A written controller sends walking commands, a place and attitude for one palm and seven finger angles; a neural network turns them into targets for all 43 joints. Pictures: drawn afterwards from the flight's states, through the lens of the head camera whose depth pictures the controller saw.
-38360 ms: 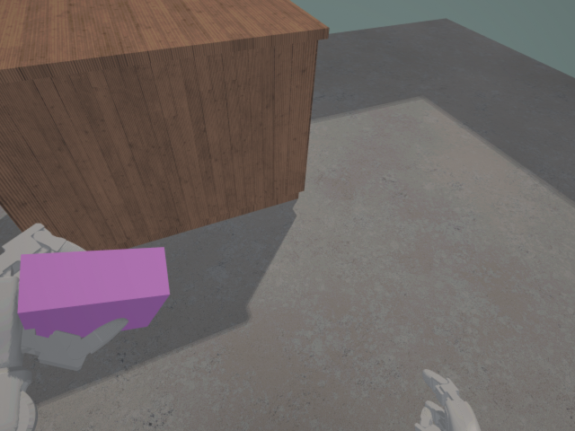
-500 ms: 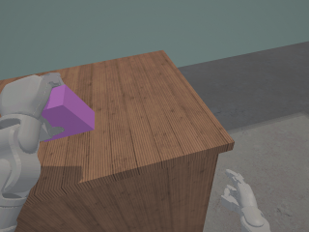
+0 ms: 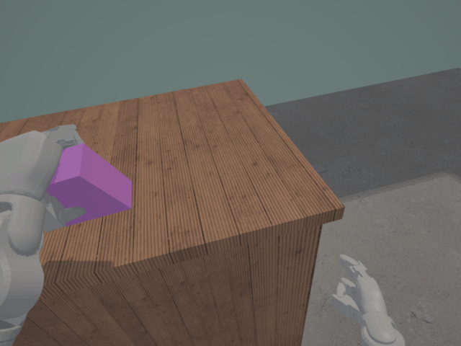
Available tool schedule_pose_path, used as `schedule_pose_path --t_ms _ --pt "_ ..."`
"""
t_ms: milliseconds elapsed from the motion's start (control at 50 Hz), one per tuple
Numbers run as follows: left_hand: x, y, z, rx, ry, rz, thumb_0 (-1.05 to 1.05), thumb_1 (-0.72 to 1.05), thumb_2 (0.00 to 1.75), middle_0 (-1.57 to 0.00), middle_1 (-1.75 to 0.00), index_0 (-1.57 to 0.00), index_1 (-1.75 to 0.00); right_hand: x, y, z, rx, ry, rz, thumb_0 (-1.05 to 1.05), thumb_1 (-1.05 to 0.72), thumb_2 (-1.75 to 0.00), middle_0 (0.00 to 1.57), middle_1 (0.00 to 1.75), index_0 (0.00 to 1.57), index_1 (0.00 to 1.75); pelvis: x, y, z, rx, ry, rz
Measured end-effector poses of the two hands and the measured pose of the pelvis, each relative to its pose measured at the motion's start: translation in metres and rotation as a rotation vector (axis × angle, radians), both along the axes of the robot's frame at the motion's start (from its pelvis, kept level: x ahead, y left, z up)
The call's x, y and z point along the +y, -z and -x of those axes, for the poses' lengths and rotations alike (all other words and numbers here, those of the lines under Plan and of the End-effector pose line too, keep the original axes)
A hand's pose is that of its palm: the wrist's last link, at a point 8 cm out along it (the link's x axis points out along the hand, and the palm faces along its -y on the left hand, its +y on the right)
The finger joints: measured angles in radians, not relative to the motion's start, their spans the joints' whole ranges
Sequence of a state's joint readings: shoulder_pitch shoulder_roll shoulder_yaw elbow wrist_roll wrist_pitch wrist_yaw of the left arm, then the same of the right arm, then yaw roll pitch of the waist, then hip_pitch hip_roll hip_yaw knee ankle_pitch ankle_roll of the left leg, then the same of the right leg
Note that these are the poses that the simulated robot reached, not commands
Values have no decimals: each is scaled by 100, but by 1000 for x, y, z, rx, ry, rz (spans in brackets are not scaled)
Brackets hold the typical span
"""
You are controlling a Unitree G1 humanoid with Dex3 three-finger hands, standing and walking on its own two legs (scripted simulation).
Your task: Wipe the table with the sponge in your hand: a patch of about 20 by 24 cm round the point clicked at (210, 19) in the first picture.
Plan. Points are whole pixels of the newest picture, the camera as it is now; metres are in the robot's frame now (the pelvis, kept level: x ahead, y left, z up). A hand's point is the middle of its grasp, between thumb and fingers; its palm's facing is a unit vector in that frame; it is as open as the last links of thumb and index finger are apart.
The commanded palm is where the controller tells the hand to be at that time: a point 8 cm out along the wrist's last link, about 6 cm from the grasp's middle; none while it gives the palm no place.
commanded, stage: bring the sponge back beside the body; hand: left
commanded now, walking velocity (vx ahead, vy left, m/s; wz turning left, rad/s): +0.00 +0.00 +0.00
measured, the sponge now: (78, 195) +0.23 +0.29 +0.21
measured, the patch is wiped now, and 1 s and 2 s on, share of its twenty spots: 1.00 1.00 1.00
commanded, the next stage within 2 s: step back with the hand held close in 0.44 s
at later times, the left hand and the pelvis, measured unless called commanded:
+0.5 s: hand (54, 187) +0.20 +0.28 +0.25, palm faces +0.43 -0.11 -0.90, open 9.4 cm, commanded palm +0.14 +0.28 +0.31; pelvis -0.01 +0.00 +0.00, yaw +0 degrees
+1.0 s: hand (65, 157) +0.21 +0.25 +0.29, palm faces +0.55 -0.75 -0.37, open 9.4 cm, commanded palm +0.14 +0.29 +0.30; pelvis -0.02 +0.01 -0.01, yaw +1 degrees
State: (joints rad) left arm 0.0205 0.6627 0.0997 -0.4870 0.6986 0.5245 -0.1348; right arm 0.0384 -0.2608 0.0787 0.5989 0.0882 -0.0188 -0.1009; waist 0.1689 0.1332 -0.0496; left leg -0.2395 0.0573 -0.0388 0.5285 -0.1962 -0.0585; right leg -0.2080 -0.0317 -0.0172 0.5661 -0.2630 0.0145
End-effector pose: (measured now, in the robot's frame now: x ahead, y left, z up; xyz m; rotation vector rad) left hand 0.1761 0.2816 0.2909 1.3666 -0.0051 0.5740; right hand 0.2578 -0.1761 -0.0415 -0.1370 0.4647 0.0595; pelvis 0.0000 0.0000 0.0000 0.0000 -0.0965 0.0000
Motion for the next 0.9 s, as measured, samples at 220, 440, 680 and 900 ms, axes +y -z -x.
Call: schedule_pose_path --t_ms 220,440,680,900 --pt "-4 3 17 -23 31 -12 -1 -45 106 -77 -136 -80 -136 1 2 5 -10 4 13 1 -90 -90 20 30 20 30 1 2 4 -15 -1 0" --pt "-1 -1 16 -55 30 5 -1 -45 106 -77 -136 -80 -136 6 -4 7 -30 1 -5 1 -90 -90 20 30 20 30 3 1 6 -20 1 0" --pt "0 11 7 -307 434 484 -1 -45 106 -77 -136 -80 -136 -5 -4 32 -12 12 66 1 -90 -90 21 30 21 30 5 4 5 61 2 8" --pt "6 -8 5 -695 672 484 -1 -45 106 -77 -136 -81 -136 -64 46 155 375 234 202 1 -90 -90 20 30 21 30 8 8 9 114 -1 27"
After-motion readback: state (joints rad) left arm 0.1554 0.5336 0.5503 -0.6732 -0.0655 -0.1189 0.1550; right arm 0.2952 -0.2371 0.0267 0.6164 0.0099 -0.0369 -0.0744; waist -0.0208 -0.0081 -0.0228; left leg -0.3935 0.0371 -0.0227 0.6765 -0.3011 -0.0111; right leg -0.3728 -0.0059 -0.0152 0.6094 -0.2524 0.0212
